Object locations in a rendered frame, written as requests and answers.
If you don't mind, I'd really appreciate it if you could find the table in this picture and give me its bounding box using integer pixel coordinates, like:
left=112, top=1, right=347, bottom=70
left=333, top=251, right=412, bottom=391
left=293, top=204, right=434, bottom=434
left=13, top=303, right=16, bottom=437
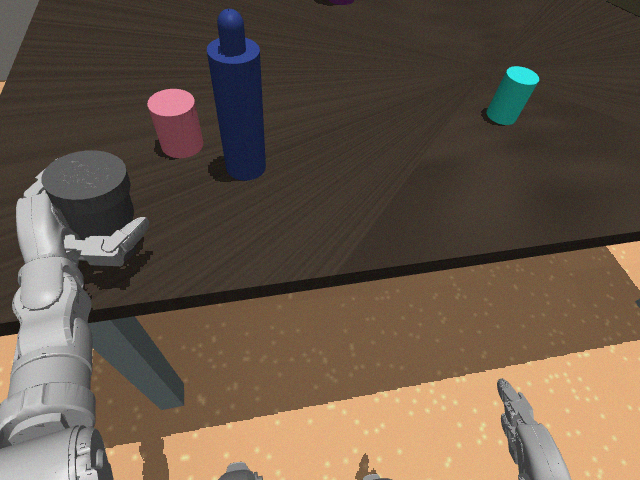
left=0, top=0, right=640, bottom=410

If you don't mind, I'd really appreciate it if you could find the left robot hand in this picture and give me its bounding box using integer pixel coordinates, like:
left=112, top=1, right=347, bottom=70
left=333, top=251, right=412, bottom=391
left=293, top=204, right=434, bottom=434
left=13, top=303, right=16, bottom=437
left=16, top=159, right=149, bottom=267

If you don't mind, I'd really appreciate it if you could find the left robot arm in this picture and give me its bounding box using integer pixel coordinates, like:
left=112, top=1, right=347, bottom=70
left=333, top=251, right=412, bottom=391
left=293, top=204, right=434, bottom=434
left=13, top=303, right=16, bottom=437
left=0, top=257, right=114, bottom=480

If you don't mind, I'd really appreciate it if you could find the right robot hand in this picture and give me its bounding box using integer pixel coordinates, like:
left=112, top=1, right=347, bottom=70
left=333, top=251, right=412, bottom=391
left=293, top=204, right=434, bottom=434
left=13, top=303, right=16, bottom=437
left=497, top=378, right=571, bottom=480

